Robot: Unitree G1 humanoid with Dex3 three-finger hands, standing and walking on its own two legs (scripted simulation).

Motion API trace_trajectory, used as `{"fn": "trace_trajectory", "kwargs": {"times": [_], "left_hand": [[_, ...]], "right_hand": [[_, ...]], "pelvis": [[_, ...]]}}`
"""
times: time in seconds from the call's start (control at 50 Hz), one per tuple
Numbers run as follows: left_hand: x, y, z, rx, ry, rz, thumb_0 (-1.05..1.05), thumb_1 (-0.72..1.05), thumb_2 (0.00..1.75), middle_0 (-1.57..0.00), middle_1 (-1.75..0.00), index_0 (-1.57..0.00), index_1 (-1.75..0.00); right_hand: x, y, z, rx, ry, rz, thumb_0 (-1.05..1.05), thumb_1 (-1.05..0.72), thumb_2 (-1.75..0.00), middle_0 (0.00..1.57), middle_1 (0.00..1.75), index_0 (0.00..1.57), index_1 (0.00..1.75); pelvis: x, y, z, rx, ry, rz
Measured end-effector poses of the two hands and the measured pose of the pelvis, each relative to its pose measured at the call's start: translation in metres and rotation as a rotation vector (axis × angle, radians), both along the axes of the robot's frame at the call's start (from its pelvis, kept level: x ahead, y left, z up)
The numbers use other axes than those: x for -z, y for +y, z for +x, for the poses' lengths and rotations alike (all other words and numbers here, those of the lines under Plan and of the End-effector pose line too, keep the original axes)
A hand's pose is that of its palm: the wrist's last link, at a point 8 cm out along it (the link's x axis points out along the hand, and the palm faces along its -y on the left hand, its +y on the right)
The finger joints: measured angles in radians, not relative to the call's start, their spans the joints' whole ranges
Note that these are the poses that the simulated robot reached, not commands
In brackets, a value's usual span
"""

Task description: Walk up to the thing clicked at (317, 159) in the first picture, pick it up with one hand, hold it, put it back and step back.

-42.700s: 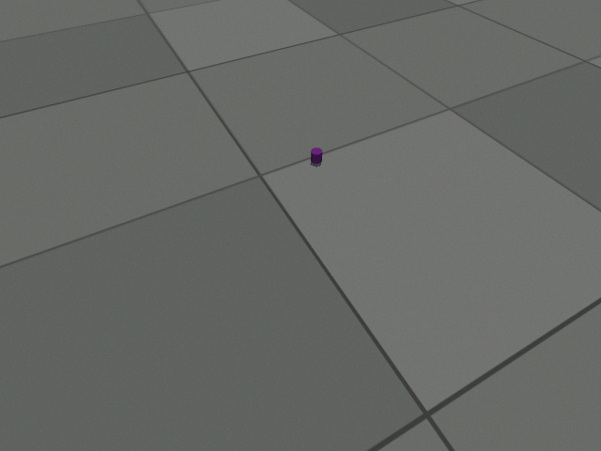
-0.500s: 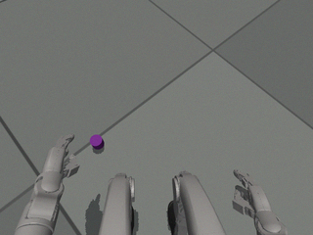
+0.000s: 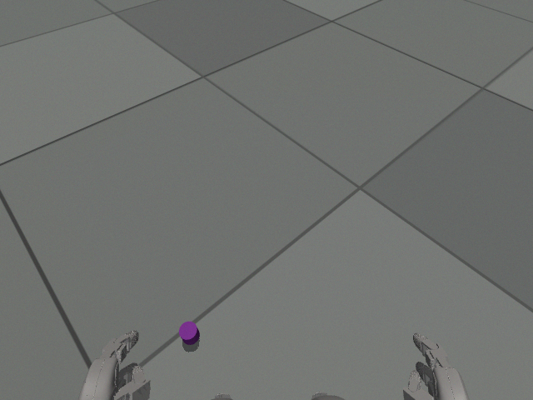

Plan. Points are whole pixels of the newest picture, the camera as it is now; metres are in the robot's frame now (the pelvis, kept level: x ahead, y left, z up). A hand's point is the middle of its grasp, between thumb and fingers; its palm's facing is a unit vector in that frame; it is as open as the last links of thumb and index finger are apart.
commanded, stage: home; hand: left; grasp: from above
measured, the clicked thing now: (189, 333) +0.44 +0.24 -0.67
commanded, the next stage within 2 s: none
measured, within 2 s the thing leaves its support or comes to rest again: neither
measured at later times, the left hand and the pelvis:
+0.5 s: hand out of the picture +0.16 +0.18 -0.04, palm faces +0.07 -0.98 -0.19, open 7.4 cm; pelvis +0.00 +0.00 +0.01, yaw +1 degrees
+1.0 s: hand out of the picture +0.16 +0.18 -0.04, palm faces +0.06 -0.98 -0.19, open 7.4 cm; pelvis +0.00 +0.00 +0.01, yaw +1 degrees
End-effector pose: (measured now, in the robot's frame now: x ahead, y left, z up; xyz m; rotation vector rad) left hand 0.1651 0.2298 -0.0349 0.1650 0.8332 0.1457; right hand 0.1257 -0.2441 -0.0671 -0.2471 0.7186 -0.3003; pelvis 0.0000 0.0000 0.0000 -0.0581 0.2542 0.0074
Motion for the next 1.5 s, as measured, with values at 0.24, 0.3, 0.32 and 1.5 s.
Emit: {"fn": "trace_trajectory", "kwargs": {"times": [0.24, 0.3, 0.32, 1.5], "left_hand": [[-0.029, 0.001, -0.018, -0.003, -0.019, -0.002, 0.01, 0.90, 0.90, -0.20, -0.30, -0.20, -0.30], [-0.026, 0.000, -0.020, -0.008, -0.014, -0.010, 0.01, 0.90, 0.90, -0.20, -0.30, -0.20, -0.30], [-0.025, 0.000, -0.020, -0.009, -0.013, -0.013, 0.01, 0.90, 0.90, -0.20, -0.30, -0.20, -0.30], [-0.025, -0.001, -0.021, 0.008, -0.017, -0.009, 0.01, 0.90, 0.90, -0.20, -0.30, -0.20, -0.30]], "right_hand": [[-0.028, 0.009, 0.035, -0.059, -0.142, 0.000, 0.01, -0.90, -0.90, 0.20, 0.30, 0.20, 0.30], [-0.031, 0.010, 0.040, -0.085, -0.157, -0.004, 0.01, -0.90, -0.90, 0.20, 0.30, 0.20, 0.30], [-0.032, 0.010, 0.041, -0.093, -0.159, -0.006, 0.01, -0.90, -0.90, 0.20, 0.30, 0.20, 0.30], [-0.023, 0.006, 0.026, -0.078, -0.124, -0.009, 0.01, -0.90, -0.90, 0.20, 0.30, 0.20, 0.30]], "pelvis": [[-0.014, 0.001, 0.010, -0.011, -0.068, 0.009], [-0.014, 0.000, 0.008, -0.014, -0.074, 0.011], [-0.014, -0.001, 0.007, -0.015, -0.075, 0.011], [-0.012, -0.001, 0.003, -0.006, -0.080, 0.012]]}}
